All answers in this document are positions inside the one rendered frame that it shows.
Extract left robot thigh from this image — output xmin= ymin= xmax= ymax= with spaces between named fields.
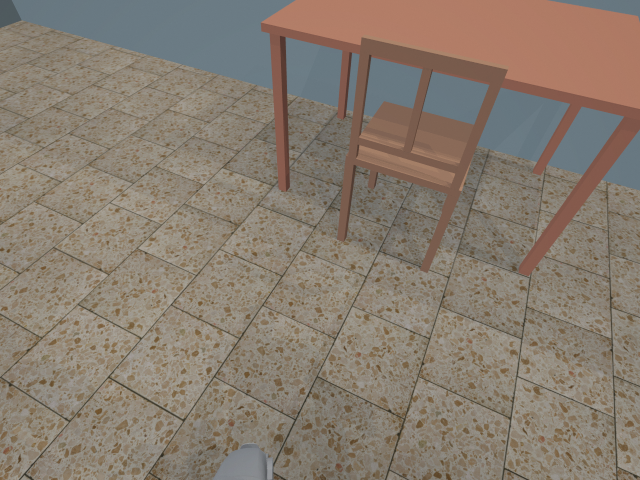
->
xmin=213 ymin=448 xmax=273 ymax=480

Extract table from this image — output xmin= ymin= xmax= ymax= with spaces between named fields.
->
xmin=261 ymin=0 xmax=640 ymax=276

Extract chair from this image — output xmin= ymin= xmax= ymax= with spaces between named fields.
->
xmin=337 ymin=34 xmax=509 ymax=273

